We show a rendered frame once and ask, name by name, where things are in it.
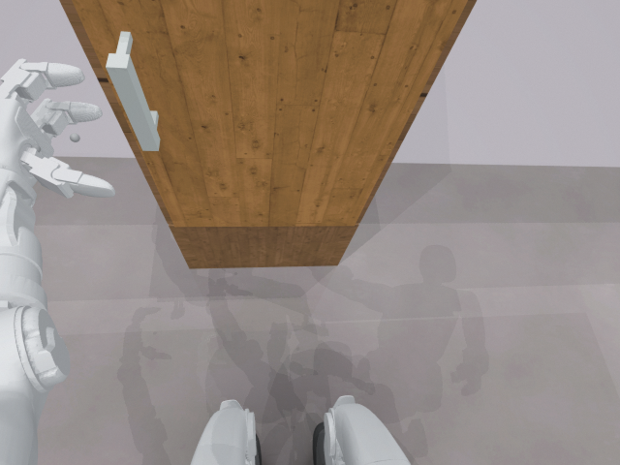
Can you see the robot left hand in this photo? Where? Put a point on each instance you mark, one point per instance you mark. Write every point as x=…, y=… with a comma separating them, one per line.
x=24, y=84

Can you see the robot left forearm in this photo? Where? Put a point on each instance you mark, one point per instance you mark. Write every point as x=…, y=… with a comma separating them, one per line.
x=21, y=262

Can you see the robot right shin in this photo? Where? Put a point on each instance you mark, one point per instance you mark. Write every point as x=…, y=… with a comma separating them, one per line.
x=347, y=399

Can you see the handle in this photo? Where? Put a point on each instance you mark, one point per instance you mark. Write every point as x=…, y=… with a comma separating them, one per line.
x=127, y=85

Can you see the cupboard door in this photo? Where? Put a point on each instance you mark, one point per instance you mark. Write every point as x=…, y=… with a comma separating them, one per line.
x=273, y=113

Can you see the right robot thigh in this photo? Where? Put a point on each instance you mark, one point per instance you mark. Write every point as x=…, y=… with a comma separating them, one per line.
x=355, y=434

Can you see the left robot upper arm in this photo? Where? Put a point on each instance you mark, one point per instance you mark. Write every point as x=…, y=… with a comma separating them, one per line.
x=33, y=358

